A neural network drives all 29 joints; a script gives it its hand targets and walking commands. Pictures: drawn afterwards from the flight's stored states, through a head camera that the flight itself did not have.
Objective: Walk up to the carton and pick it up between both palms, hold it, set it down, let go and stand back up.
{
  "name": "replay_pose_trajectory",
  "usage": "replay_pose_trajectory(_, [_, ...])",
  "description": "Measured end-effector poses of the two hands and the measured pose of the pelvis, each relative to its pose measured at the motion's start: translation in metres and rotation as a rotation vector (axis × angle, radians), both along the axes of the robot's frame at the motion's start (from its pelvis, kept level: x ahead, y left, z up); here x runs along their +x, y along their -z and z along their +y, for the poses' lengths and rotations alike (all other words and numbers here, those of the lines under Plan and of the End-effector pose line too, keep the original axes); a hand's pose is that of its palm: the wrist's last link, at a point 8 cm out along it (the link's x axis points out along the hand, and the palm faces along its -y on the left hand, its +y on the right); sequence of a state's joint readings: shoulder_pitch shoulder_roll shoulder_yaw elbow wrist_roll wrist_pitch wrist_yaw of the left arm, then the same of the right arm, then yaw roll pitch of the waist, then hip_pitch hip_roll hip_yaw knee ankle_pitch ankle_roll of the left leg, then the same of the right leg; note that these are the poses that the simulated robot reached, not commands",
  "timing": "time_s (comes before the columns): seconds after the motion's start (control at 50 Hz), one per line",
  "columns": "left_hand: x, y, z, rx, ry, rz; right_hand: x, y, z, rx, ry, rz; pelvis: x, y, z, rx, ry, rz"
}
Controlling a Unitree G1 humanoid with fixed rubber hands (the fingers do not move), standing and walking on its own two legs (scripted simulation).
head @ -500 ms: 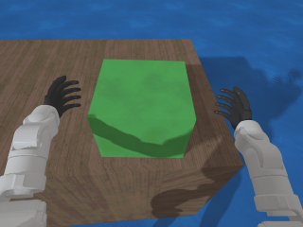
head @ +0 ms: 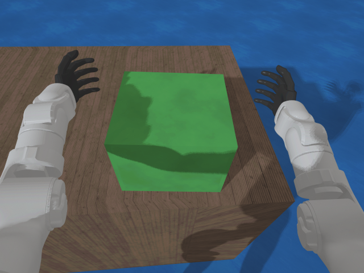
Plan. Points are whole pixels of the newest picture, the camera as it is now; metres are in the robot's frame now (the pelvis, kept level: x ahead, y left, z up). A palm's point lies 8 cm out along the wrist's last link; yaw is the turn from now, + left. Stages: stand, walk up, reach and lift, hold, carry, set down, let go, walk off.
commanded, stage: reach and lift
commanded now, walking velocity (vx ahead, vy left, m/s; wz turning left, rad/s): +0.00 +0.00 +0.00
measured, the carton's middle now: (172, 132) +0.44 +0.03 +0.04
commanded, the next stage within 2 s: none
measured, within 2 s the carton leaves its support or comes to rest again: neither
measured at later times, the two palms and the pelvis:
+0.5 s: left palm (70, 118) +0.42 +0.27 +0.10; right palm (274, 126) +0.41 -0.21 +0.09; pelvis -0.01 +0.00 +0.00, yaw +0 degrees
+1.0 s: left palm (81, 124) +0.42 +0.25 +0.08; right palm (268, 133) +0.41 -0.20 +0.07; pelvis -0.01 +0.00 -0.01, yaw -1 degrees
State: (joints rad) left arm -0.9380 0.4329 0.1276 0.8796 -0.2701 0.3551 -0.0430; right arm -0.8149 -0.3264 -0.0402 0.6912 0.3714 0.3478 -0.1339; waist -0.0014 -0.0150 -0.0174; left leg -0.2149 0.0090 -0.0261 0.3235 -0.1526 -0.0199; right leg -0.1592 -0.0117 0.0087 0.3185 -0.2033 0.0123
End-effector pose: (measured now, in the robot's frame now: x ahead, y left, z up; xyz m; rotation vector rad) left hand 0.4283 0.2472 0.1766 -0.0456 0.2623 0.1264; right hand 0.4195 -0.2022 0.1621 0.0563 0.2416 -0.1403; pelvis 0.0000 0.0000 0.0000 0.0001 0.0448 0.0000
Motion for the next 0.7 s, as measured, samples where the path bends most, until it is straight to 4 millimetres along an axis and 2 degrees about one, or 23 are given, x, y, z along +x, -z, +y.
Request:
replay_pose_trajectory(0.12, [0.006, 0.001, 0.001, 0.001, -0.012, 0.014, 0.007, 0.004, -0.002, 0.002, 0.018, 0.031, 0.001, 0.000, 0.000, -0.001, 0.000, 0.006])
replay_pose_trajectory(0.24, [0.003, 0.026, 0.006, 0.012, -0.024, 0.049, 0.004, 0.025, -0.011, -0.020, 0.050, 0.068, -0.001, 0.000, 0.000, -0.003, 0.001, 0.016])
replay_pose_trajectory(0.38, [0.001, 0.042, 0.011, 0.053, -0.022, -0.001, 0.004, 0.033, -0.007, -0.048, 0.033, 0.013, -0.006, 0.002, 0.002, -0.009, 0.003, 0.059])
replay_pose_trajectory(0.54, [-0.011, 0.085, 0.017, 0.110, -0.008, 0.065, -0.005, 0.078, -0.002, -0.050, 0.026, 0.094, -0.012, 0.005, 0.004, -0.013, 0.004, 0.110])
replay_pose_trajectory(0.62, [-0.006, 0.090, 0.013, 0.112, -0.005, 0.021, -0.001, 0.081, 0.003, -0.042, 0.019, 0.052, -0.014, 0.008, 0.005, -0.015, 0.005, 0.183])
replay_pose_trajectory(0.7, [-0.004, 0.086, 0.012, 0.115, -0.008, -0.006, 0.001, 0.076, 0.004, -0.041, 0.012, 0.018, -0.012, 0.010, 0.006, -0.016, 0.006, 0.219])
